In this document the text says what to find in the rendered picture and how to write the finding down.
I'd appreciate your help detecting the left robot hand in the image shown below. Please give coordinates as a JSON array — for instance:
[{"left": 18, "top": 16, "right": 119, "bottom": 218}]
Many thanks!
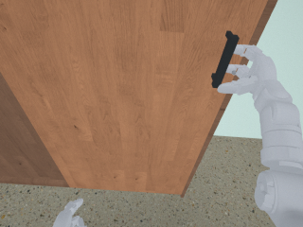
[{"left": 52, "top": 198, "right": 87, "bottom": 227}]

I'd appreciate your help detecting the right robot upper arm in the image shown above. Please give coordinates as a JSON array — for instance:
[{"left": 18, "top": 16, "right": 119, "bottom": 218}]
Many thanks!
[{"left": 254, "top": 169, "right": 303, "bottom": 227}]

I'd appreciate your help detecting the robot right forearm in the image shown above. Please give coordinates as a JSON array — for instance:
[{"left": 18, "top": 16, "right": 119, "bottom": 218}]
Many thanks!
[{"left": 252, "top": 79, "right": 303, "bottom": 175}]

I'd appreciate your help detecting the handle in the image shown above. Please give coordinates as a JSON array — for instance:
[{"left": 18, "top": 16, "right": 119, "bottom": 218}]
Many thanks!
[{"left": 211, "top": 30, "right": 240, "bottom": 88}]

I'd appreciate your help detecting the wardrobe door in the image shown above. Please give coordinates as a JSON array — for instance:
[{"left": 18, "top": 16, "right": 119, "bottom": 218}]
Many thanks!
[
  {"left": 0, "top": 72, "right": 65, "bottom": 181},
  {"left": 0, "top": 0, "right": 268, "bottom": 195}
]

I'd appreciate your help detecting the right robot hand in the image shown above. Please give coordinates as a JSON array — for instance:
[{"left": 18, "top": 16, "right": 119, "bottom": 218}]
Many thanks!
[{"left": 217, "top": 44, "right": 277, "bottom": 96}]

